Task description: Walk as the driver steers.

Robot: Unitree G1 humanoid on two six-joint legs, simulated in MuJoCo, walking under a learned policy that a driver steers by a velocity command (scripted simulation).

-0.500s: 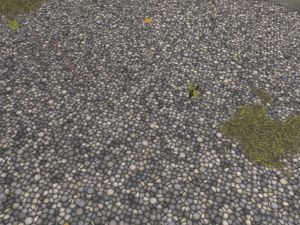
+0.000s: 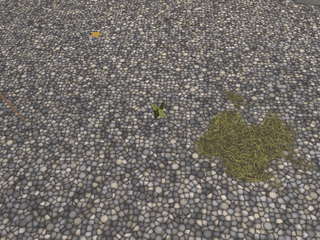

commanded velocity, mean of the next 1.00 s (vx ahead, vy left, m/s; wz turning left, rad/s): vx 0.24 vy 0.00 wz -0.29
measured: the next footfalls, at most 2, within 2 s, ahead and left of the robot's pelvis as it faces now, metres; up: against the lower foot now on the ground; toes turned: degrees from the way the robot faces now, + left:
left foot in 0.28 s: +0.37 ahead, +0.11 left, +0.00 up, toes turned -14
right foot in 0.66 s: +0.39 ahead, -0.15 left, +0.00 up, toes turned -15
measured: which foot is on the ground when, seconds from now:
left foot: up 0.00-0.26, down 0.28-1.00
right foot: down 0.00-0.28, up 0.30-0.64, down 0.66-1.00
